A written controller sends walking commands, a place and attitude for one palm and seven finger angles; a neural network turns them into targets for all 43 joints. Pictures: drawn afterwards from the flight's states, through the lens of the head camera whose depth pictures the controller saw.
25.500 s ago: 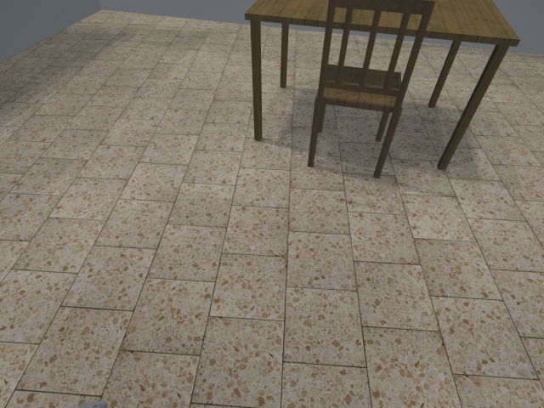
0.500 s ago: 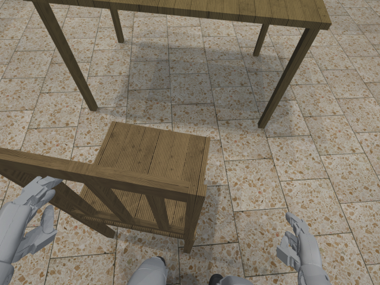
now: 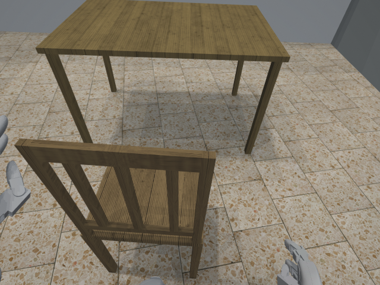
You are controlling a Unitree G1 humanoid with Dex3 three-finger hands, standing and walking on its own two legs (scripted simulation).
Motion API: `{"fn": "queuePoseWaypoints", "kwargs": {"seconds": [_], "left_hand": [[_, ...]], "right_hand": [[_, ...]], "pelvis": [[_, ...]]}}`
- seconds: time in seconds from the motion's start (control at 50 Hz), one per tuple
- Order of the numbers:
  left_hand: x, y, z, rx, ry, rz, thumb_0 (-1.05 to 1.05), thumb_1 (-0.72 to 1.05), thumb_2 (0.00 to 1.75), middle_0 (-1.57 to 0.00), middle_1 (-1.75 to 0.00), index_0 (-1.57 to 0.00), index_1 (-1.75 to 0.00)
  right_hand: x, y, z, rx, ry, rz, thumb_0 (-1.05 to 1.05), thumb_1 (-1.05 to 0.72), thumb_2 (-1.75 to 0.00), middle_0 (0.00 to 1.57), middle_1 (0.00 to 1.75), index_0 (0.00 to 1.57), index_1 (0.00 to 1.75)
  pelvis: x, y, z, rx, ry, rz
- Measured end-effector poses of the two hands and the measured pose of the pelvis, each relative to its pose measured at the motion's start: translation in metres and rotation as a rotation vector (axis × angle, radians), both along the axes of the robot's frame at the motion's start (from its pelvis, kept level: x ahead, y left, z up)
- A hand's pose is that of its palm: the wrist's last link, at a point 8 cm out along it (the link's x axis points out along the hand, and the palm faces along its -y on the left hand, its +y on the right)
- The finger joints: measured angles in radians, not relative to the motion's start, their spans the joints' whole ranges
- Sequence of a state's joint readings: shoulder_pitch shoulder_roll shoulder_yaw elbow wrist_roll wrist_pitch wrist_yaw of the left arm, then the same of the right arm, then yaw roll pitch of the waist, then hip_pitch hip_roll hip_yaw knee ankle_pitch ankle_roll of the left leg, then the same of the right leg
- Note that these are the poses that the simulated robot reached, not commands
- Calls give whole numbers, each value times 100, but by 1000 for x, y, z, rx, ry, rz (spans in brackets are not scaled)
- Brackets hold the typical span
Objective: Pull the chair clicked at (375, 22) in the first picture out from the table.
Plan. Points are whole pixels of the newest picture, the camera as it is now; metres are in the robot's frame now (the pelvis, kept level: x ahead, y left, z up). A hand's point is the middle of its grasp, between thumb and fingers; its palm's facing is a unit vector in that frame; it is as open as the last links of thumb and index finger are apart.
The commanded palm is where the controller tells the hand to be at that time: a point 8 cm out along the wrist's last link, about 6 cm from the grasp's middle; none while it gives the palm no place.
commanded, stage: step back with the hand held close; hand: left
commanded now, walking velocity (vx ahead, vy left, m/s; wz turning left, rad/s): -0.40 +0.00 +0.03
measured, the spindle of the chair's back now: (131, 200) +0.34 +0.16 -0.07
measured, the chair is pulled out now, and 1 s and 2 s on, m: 0.61 0.61 0.61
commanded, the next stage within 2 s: stop stepping back and stand still in 0.04 s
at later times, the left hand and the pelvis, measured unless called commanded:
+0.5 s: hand out of the picture +0.09 +0.28 +0.20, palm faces +0.42 -0.77 -0.48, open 7.5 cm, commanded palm +0.03 +0.32 +0.20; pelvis -0.10 +0.02 +0.02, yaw +1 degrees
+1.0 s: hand out of the picture +0.11 +0.27 +0.14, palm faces +0.36 -0.79 -0.50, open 7.4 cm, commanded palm none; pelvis -0.10 +0.00 +0.02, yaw +4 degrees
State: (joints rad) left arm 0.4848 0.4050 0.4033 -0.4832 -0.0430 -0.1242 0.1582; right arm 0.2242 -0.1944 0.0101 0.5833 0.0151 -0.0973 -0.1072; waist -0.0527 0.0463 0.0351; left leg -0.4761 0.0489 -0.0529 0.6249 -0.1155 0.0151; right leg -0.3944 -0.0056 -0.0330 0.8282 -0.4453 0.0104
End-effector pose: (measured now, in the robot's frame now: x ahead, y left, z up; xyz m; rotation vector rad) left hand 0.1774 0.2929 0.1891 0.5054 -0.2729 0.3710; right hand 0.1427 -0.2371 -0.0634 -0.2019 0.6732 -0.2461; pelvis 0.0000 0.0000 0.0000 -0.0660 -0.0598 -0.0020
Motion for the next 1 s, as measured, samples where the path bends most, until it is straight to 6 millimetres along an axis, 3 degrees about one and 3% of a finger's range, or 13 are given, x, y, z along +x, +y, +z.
{"fn": "queuePoseWaypoints", "kwargs": {"seconds": [0.1,0.2,0.3,0.38,0.48,0.56,0.62,0.78,0.94,0.96,1.0], "left_hand": [[-47,-12,30,149,-66,-66,2,88,90,-21,-30,-21,-30],[-88,0,45,184,-50,5,2,88,90,-21,-30,-21,-30],[-95,25,17,37,-4,120,1,88,90,-21,-30,-21,-30],[-101,27,1,-29,22,100,2,89,90,-21,-30,-21,-30],[-123,19,22,54,12,18,2,88,90,-21,-30,-21,-30],[-142,23,37,110,-22,45,2,88,90,-21,-30,-21,-30],[-151,28,34,92,-18,107,2,88,90,-21,-30,-21,-30],[-151,16,6,-38,25,149,2,89,90,-21,-30,-21,-30],[-132,10,19,27,20,81,2,88,90,-21,-30,-21,-30],[-126,11,13,47,48,69,2,88,90,-21,-30,-21,-30],[-110,16,-25,-3,213,67,1,89,90,-20,-30,-20,-30]], "right_hand": [[-27,2,-7,3,50,64,1,-90,-90,20,30,20,30],[-50,3,-18,33,131,81,1,-90,-90,20,30,20,30],[-61,12,-7,26,82,71,2,-90,-90,20,30,20,30],[-66,20,3,6,30,64,1,-91,-90,20,30,20,30],[-75,35,20,26,-27,89,1,-91,-90,20,30,20,30],[-83,39,18,51,-21,108,1,-90,-90,20,30,20,30],[-89,36,11,64,-4,113,1,-90,-90,20,30,20,30],[-103,14,1,22,53,104,1,-90,-89,20,30,20,30],[-102,0,9,5,42,52,1,-90,-90,20,30,20,30],[-100,0,6,11,45,71,1,-90,-90,20,30,20,30],[-99,-2,-9,29,109,111,1,-91,-90,20,30,20,30]], "pelvis": [[-25,-8,0,6,50,16],[-50,-4,9,16,25,1],[-62,7,13,64,54,17],[-80,17,12,71,34,25],[-96,17,20,59,33,26],[-102,13,21,47,34,34],[-105,8,21,44,33,45],[-106,2,19,44,26,47],[-98,0,23,47,40,42],[-98,1,22,47,51,49],[-99,3,19,49,70,66]]}}
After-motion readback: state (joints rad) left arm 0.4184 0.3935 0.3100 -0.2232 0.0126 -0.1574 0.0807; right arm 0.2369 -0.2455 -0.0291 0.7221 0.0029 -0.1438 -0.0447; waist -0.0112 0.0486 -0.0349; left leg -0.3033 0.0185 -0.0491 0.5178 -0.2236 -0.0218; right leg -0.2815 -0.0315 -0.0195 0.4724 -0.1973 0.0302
